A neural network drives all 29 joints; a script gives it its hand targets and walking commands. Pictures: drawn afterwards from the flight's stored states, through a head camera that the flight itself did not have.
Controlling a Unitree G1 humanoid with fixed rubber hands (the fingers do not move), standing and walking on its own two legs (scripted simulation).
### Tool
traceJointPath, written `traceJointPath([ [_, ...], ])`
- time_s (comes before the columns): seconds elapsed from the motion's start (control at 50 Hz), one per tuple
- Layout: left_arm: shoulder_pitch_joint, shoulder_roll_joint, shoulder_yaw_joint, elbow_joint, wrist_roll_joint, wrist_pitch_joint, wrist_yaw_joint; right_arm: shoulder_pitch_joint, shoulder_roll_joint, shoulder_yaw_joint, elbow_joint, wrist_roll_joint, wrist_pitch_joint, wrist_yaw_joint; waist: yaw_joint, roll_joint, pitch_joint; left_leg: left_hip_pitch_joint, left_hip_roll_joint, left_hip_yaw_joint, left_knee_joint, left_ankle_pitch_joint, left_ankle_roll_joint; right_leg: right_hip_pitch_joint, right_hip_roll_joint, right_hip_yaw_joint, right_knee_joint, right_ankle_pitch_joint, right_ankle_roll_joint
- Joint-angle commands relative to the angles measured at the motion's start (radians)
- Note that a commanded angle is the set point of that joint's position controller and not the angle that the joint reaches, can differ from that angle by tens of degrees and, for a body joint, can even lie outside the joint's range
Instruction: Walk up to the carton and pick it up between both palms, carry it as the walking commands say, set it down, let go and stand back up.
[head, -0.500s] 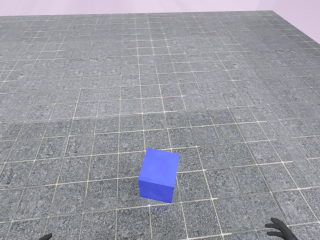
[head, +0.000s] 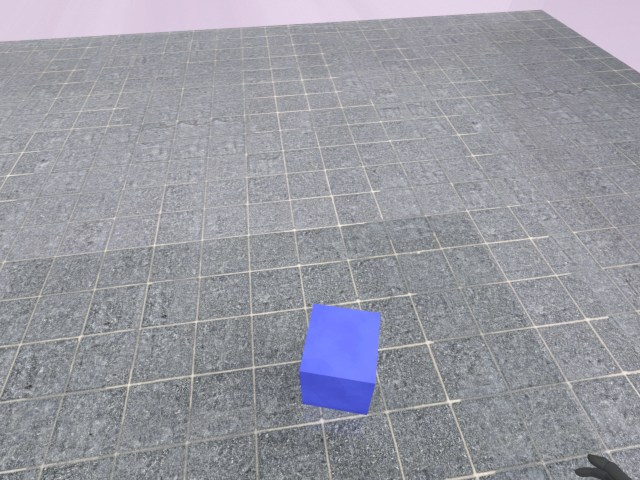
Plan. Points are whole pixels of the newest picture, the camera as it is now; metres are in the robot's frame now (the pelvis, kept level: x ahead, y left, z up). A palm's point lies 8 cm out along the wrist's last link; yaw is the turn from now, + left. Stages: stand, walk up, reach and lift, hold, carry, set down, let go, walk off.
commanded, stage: walk up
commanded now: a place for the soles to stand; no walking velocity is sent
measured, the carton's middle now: (340, 359) +0.55 -0.05 -0.63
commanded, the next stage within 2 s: reach and lift in 1.70 s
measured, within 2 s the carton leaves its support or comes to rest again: neither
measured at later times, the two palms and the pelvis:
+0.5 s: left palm (80, 402) +0.25 +0.35 -0.08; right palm (556, 462) +0.17 -0.29 -0.09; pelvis +0.11 +0.04 +0.00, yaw -6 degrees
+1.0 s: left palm (92, 384) +0.27 +0.35 -0.08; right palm (557, 434) +0.20 -0.30 -0.07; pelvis +0.12 +0.04 +0.01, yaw -10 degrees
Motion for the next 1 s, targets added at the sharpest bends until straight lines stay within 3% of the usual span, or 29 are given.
traceJointPath([
  [0.0,-0.05,0.153,0.009,-0.098,-0.029,-0.009,0.01,0.043,-0.254,-0.049,-0.095,0.013,-0.019,-0.031,-0.063,0.081,0.08,0.102,0.342,-0.605,-0.518,-0.719,0.225,-0.422,0.067,0.069,0.371,-0.008,-0.012],
  [0.02,0.007,0.167,0.013,-0.08,-0.036,-0.012,-0.002,-0.001,-0.231,-0.035,-0.112,0.02,-0.026,-0.036,-0.019,0.086,0.086,0.074,0.305,-0.516,-0.491,-0.651,0.22,-0.378,0.032,0.045,0.338,0.042,0.0],
  [0.04,0.047,0.168,0.017,-0.073,-0.032,-0.017,-0.012,-0.017,-0.209,-0.024,-0.129,0.022,-0.032,-0.04,-0.007,0.111,0.072,0.063,0.267,-0.429,-0.462,-0.563,0.209,-0.327,0.009,0.018,0.265,0.059,0.011],
  [0.06,0.072,0.161,0.019,-0.064,-0.026,-0.019,-0.024,0.004,-0.201,-0.022,-0.131,0.018,-0.035,-0.042,-0.018,0.151,0.057,0.041,0.232,-0.341,-0.441,-0.47,0.201,-0.254,0.017,-0.017,0.191,0.062,0.018],
  [0.08,0.067,0.148,0.017,-0.068,-0.025,-0.017,-0.034,0.038,-0.199,-0.021,-0.126,0.012,-0.038,-0.043,-0.033,0.167,0.047,0.018,0.222,-0.293,-0.433,-0.397,0.204,-0.193,0.028,-0.034,0.133,0.065,0.024],
  [0.12,0.02,0.111,0.008,-0.1,-0.024,-0.015,-0.045,0.065,-0.191,-0.014,-0.127,0.007,-0.042,-0.052,-0.045,0.142,0.062,-0.006,0.235,-0.238,-0.403,-0.266,0.213,-0.129,0.029,-0.053,0.012,0.091,0.021],
  [0.16,0.022,0.079,0.002,-0.111,-0.023,-0.016,-0.045,0.042,-0.176,-0.002,-0.142,0.013,-0.039,-0.06,-0.032,0.124,0.033,-0.034,0.229,-0.182,-0.334,-0.134,0.199,-0.009,0.051,-0.083,-0.108,0.142,0.013],
  [0.2,0.045,0.064,0.003,-0.108,-0.018,-0.023,-0.035,0.034,-0.146,0.021,-0.15,0.024,-0.034,-0.064,-0.001,0.076,-0.022,-0.074,0.201,-0.122,-0.196,-0.011,0.154,0.169,0.091,-0.094,-0.264,0.225,0.001],
  [0.22,0.049,0.081,0.008,-0.115,-0.016,-0.027,-0.027,0.061,-0.105,0.04,-0.148,0.03,-0.035,-0.069,0.01,0.024,-0.041,-0.109,0.171,-0.082,-0.107,0.016,0.115,0.25,0.068,-0.039,-0.32,0.23,-0.013],
  [0.24,0.074,0.124,0.015,-0.126,-0.008,-0.036,-0.018,0.082,-0.059,0.058,-0.157,0.036,-0.04,-0.076,0.026,-0.12,-0.068,-0.164,0.102,-0.015,0.072,0.022,0.064,0.3,-0.085,0.189,-0.426,0.227,-0.061],
  [0.26,0.035,0.193,0.023,-0.157,-0.011,-0.042,-0.014,0.102,-0.073,0.055,-0.154,0.044,-0.033,-0.077,0.004,-0.197,-0.085,-0.238,-0.007,0.011,0.181,-0.215,0.017,0.283,-0.274,0.517,-0.498,0.177,-0.2],
  [0.28,0.036,0.201,0.027,-0.161,-0.02,-0.038,-0.017,0.094,-0.142,0.032,-0.131,0.042,-0.022,-0.093,0.007,-0.113,-0.086,-0.183,0.011,-0.062,0.277,-0.331,0.021,0.225,-0.292,0.506,-0.459,0.204,-0.275],
  [0.3,0.017,0.187,0.021,-0.168,-0.023,-0.034,-0.013,0.11,-0.137,0.031,-0.118,0.041,-0.024,-0.098,-0.001,-0.116,-0.077,-0.178,0.024,-0.071,0.29,-0.325,0.029,0.194,-0.274,0.449,-0.424,0.273,-0.275],
  [0.34,-0.041,0.138,-0.003,-0.18,-0.028,-0.023,-0.008,0.122,-0.111,0.038,-0.099,0.044,-0.032,-0.102,-0.022,-0.147,-0.045,-0.106,0.045,-0.065,0.164,-0.253,0.028,0.104,-0.206,0.3,-0.381,0.412,-0.214],
  [0.38,-0.105,0.115,-0.025,-0.174,-0.029,-0.01,-0.016,0.155,-0.075,0.045,-0.056,0.042,-0.046,-0.101,-0.062,-0.17,-0.07,0.102,-0.008,0.021,-0.051,-0.066,0.027,-0.007,-0.108,0.132,-0.29,0.587,-0.156],
  [0.4,-0.101,0.085,-0.036,-0.169,-0.034,-0.004,-0.019,0.139,-0.084,0.041,-0.051,0.032,-0.052,-0.104,-0.062,-0.141,-0.089,0.168,-0.007,-0.011,-0.114,0.052,0.027,-0.042,-0.08,0.102,-0.242,0.59,-0.114],
  [0.42,-0.1,0.044,-0.049,-0.176,-0.042,-0.001,-0.022,0.107,-0.136,0.033,-0.063,0.02,-0.061,-0.109,-0.05,-0.031,-0.097,0.167,0.112,-0.177,-0.2,0.12,0.055,-0.072,-0.026,0.07,-0.173,0.482,-0.05],
  [0.44,-0.094,0.043,-0.047,-0.16,-0.049,0.008,-0.023,0.017,-0.173,0.038,-0.077,0.027,-0.068,-0.107,-0.009,0.034,-0.064,0.077,0.223,-0.299,-0.227,0.135,0.114,-0.033,0.056,0.013,-0.138,0.309,-0.007],
  [0.46,-0.113,0.057,-0.044,-0.137,-0.048,0.013,-0.02,-0.028,-0.159,0.046,-0.068,0.033,-0.068,-0.101,-0.001,0.017,-0.063,0.044,0.228,-0.251,-0.209,0.146,0.134,0.031,0.052,-0.007,-0.162,0.213,-0.012],
  [0.48,-0.124,0.055,-0.046,-0.125,-0.046,0.011,-0.021,-0.053,-0.148,0.053,-0.06,0.035,-0.065,-0.1,0.0,0.018,-0.064,0.042,0.203,-0.206,-0.195,0.159,0.117,0.06,0.043,0.006,-0.196,0.252,-0.019],
  [0.52,-0.143,0.077,-0.045,-0.097,-0.043,0.005,-0.022,-0.069,-0.124,0.062,-0.036,0.044,-0.06,-0.105,-0.01,0.037,-0.078,0.066,0.14,-0.113,-0.161,0.236,0.067,0.098,0.01,0.041,-0.21,0.458,-0.038],
  [0.54,-0.143,0.08,-0.048,-0.083,-0.046,0.002,-0.021,-0.066,-0.119,0.063,-0.02,0.047,-0.058,-0.108,-0.015,0.051,-0.094,0.099,0.12,-0.081,-0.14,0.306,0.056,0.102,0.002,0.045,-0.202,0.55,-0.048],
  [0.58,-0.15,0.074,-0.055,-0.061,-0.05,0.005,-0.017,-0.075,-0.111,0.063,0.0,0.052,-0.052,-0.11,-0.017,0.05,-0.121,0.16,0.117,-0.053,-0.124,0.396,0.053,0.101,0.005,0.034,-0.2,0.617,-0.049],
  [0.72,-0.203,0.059,-0.062,-0.001,-0.043,0.023,-0.014,-0.164,-0.104,0.06,0.04,0.054,-0.033,-0.11,-0.014,0.041,-0.11,0.203,0.134,-0.03,-0.191,0.307,0.05,0.104,0.018,0.034,-0.247,0.559,-0.031],
  [0.92,-0.241,0.058,-0.063,0.053,-0.03,0.029,-0.019,-0.23,-0.091,0.06,0.088,0.05,-0.019,-0.101,-0.014,-0.006,-0.086,0.238,0.112,-0.003,-0.27,0.093,0.032,0.103,0.007,0.083,-0.347,0.521,-0.03],
  [0.94,-0.25,0.078,-0.05,0.03,-0.017,0.043,-0.029,-0.204,-0.128,0.045,0.085,0.053,-0.028,-0.106,-0.028,-0.04,-0.084,0.255,0.124,-0.018,-0.263,0.115,0.033,0.075,0.025,0.083,-0.328,0.516,-0.041],
  [0.98,-0.25,0.066,-0.048,0.021,-0.02,0.053,-0.036,-0.192,-0.141,0.039,0.089,0.048,-0.031,-0.111,-0.025,-0.006,-0.085,0.269,0.158,-0.041,-0.279,0.113,0.053,0.042,0.036,0.066,-0.299,0.483,-0.035],
])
